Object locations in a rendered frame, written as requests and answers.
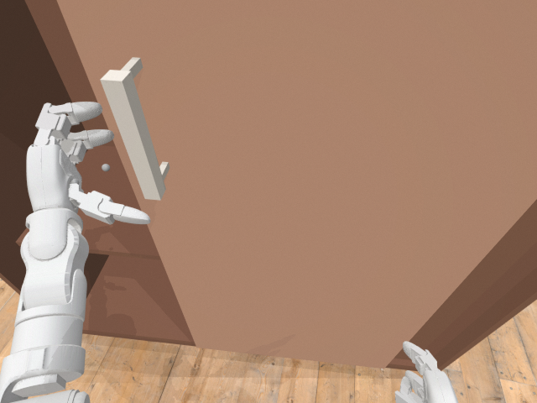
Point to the wardrobe door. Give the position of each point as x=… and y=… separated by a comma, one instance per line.
x=337, y=168
x=509, y=261

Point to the right robot hand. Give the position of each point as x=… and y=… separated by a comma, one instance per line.
x=435, y=387

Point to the left robot hand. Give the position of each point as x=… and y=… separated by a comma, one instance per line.
x=51, y=164

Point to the left robot forearm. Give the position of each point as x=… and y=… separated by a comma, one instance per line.
x=46, y=351

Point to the handle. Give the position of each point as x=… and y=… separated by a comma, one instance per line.
x=123, y=99

